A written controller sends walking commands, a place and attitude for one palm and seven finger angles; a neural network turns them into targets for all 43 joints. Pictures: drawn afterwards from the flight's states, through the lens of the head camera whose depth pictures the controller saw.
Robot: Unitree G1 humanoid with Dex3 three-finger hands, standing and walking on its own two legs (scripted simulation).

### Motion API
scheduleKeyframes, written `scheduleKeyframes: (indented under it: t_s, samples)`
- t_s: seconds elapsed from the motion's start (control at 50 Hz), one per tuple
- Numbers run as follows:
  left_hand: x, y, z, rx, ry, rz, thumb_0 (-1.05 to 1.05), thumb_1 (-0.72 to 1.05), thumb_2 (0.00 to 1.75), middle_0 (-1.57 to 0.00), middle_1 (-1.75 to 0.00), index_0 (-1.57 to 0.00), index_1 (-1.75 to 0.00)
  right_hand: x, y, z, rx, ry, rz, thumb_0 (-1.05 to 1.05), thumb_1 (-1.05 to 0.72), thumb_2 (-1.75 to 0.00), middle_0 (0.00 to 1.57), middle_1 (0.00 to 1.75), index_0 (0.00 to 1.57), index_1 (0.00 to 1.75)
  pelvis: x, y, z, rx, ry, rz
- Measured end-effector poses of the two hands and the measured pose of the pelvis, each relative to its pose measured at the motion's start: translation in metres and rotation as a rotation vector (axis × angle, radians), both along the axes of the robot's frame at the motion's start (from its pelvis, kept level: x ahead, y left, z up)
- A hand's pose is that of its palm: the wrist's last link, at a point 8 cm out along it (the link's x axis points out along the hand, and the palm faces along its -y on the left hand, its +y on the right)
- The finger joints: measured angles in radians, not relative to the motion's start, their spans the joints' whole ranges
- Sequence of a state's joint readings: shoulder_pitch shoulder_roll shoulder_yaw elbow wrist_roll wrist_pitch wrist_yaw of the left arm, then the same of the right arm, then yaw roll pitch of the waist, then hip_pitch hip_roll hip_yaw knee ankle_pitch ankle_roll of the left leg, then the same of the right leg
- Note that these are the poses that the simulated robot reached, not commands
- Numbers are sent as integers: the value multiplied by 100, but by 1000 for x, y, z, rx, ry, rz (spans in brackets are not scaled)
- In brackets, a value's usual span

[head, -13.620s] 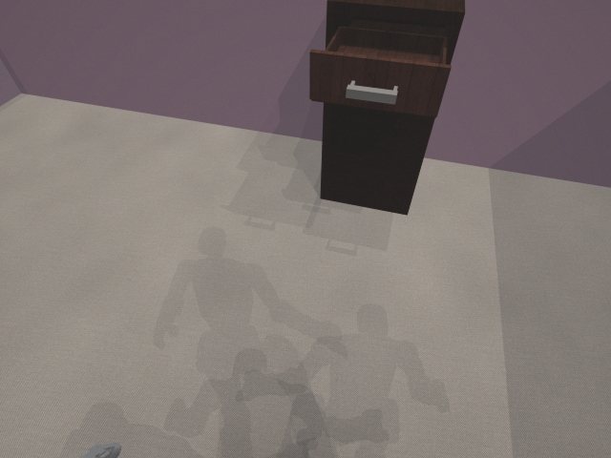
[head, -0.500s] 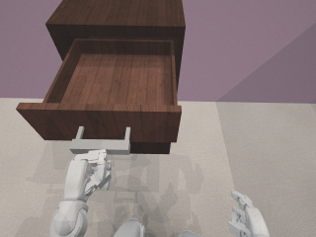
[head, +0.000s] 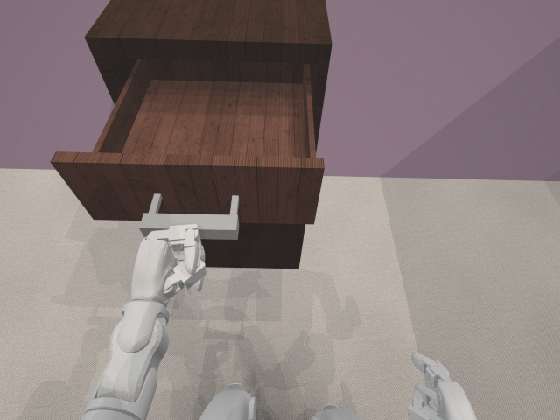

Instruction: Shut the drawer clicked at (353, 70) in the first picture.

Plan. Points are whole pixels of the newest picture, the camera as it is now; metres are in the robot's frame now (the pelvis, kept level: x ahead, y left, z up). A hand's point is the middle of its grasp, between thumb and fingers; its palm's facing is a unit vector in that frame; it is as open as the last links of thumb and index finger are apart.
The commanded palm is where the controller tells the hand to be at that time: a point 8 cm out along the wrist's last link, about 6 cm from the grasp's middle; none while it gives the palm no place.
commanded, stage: push the drawer shut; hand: left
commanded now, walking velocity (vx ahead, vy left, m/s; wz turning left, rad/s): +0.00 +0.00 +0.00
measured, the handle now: (193, 213) +0.40 +0.14 +0.06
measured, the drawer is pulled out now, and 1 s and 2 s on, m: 0.25 0.12 0.00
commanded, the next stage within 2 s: none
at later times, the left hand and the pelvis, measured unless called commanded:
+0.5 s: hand (212, 222) +0.39 +0.11 +0.05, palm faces +0.01 -1.00 -0.04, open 3.0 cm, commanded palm +0.38 +0.16 +0.06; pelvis -0.01 +0.00 +0.00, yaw +0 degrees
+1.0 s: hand (219, 191) +0.44 +0.11 +0.05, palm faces +0.02 -1.00 -0.04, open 3.1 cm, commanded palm +0.43 +0.16 +0.06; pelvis +0.00 +0.00 -0.01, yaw -1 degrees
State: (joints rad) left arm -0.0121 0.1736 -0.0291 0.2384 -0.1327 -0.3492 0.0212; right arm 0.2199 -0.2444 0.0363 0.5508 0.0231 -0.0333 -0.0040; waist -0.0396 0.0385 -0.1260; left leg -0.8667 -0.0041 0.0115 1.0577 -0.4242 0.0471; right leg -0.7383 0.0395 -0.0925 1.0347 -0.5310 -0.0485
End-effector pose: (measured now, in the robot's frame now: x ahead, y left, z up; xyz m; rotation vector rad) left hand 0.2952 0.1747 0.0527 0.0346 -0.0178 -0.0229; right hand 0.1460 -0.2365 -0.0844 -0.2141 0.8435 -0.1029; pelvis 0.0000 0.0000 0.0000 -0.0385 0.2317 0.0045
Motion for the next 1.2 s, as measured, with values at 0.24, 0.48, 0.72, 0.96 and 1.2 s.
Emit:
scheduleKeyframes:
  t_s: [0.24,0.48,0.72,0.96,1.2]
  samples:
    - [28,-5,0,5,-14,15,-1,86,96,-140,-160,-140,-160,-21,-3,-8,-6,65,-15,1,-90,-89,20,30,20,30,-6,3,-1,-1,3,1]
    - [66,-6,-1,9,-9,25,-3,86,97,-140,-160,-140,-160,-51,-10,-16,-13,155,-61,1,-90,-89,20,30,20,30,-8,1,-2,0,22,-6]
    - [102,-8,1,9,-1,39,-1,88,96,-140,-160,-140,-160,-84,-18,-23,-8,253,-112,1,-91,-89,20,30,20,30,-4,0,-2,5,49,-21]
    - [123,-9,1,7,-2,41,0,89,96,-140,-160,-140,-160,-102,-22,-29,0,315,-134,1,-91,-89,20,30,20,30,-2,-4,-5,7,68,-24]
    - [149,-10,3,8,5,47,2,89,97,-140,-160,-140,-160,-118,-25,-34,-5,359,-144,1,-91,-89,20,30,20,30,-6,-7,-10,4,93,-24]
